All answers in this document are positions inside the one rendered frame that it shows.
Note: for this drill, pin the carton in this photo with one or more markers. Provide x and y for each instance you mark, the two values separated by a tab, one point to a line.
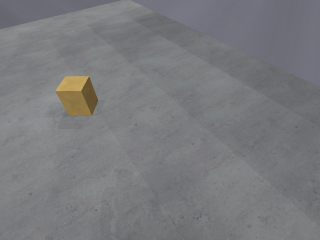
77	95

